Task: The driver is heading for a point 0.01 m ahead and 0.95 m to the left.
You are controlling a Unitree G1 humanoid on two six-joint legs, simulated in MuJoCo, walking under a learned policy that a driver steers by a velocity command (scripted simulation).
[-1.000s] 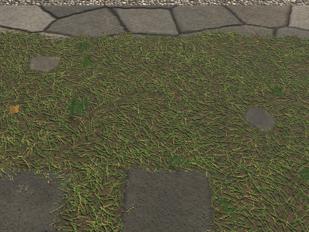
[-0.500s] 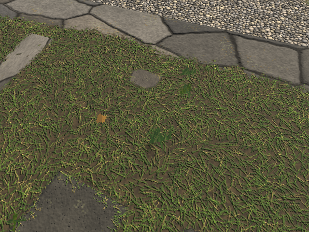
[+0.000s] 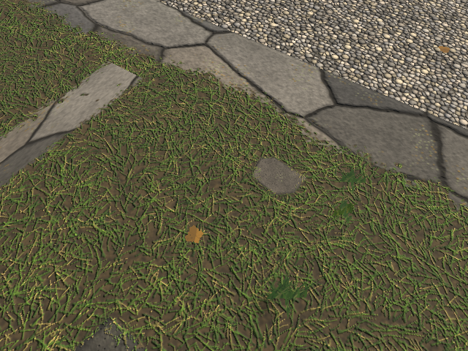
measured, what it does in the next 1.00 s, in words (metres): walks ahead, turning left: right foot, then left foot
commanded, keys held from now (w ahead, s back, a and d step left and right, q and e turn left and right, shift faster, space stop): w+q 0.08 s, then w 0.50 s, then w+q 0.06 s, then q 0.28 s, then w+q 0.08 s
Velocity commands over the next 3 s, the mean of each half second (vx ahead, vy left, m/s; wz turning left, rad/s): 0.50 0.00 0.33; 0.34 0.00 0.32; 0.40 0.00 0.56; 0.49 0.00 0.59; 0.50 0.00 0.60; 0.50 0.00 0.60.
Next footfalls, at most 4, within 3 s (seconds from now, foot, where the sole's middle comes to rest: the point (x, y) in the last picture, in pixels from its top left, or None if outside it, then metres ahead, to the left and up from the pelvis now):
0.20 right None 0.30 -0.13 -0.78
0.70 left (185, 328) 0.53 0.11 -0.78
1.28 right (230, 268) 0.71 -0.03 -0.78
1.76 left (120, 242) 0.82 0.32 -0.78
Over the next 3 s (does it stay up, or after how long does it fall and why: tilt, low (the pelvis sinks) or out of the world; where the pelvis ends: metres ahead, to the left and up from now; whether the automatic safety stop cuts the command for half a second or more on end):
stays up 1.03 0.75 -0.01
